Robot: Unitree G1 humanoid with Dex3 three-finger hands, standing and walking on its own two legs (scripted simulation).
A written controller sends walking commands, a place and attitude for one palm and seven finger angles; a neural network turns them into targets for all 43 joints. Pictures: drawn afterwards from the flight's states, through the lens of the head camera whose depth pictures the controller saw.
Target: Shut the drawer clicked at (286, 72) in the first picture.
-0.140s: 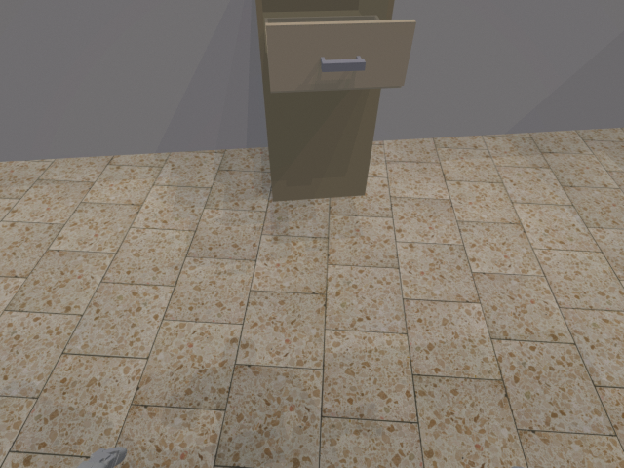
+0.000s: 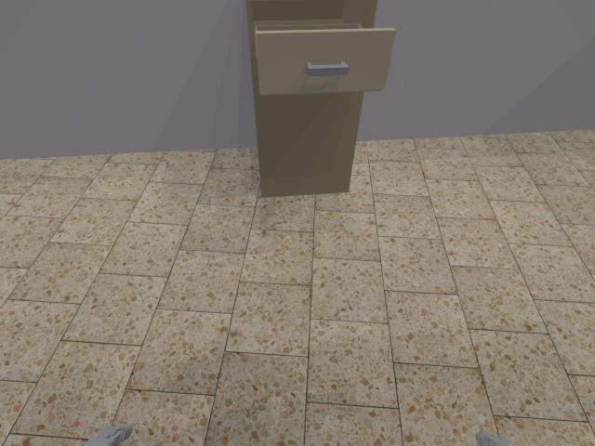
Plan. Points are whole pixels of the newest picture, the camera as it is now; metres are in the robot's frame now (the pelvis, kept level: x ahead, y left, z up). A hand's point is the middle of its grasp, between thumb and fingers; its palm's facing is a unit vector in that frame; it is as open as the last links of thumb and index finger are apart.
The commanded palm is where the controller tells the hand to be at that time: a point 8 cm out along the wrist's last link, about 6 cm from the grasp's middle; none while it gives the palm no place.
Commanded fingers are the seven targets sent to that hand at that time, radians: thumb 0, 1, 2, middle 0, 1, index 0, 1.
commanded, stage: stand and wait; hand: left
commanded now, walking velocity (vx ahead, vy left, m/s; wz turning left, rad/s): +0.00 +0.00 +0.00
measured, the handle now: (326, 67) +1.12 -0.01 +0.03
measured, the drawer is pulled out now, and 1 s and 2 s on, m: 0.30 0.30 0.30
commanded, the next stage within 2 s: look at it before walking up in 0.68 s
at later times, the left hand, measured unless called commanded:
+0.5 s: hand out of the picture +0.04 +0.24 -0.15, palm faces -0.02 -0.94 -0.34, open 7.4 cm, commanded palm none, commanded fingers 0.00 0.90 0.90 -0.20 -0.30 -0.20 -0.30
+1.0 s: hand out of the picture +0.05 +0.23 -0.15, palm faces -0.03 -0.94 -0.33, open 7.4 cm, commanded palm none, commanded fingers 0.00 0.90 0.90 -0.20 -0.30 -0.20 -0.30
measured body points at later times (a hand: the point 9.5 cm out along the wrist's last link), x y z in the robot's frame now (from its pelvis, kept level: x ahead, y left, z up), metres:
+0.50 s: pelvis -0.02 -0.01 +0.01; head -0.03 -0.02 +0.46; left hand +0.04 +0.28 -0.12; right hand +0.05 -0.31 -0.13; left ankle -0.01 +0.12 -0.74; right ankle -0.02 -0.12 -0.74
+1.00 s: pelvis -0.03 -0.01 +0.01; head -0.03 -0.01 +0.46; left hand +0.05 +0.28 -0.12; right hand +0.04 -0.31 -0.13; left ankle -0.01 +0.12 -0.74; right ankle -0.02 -0.12 -0.74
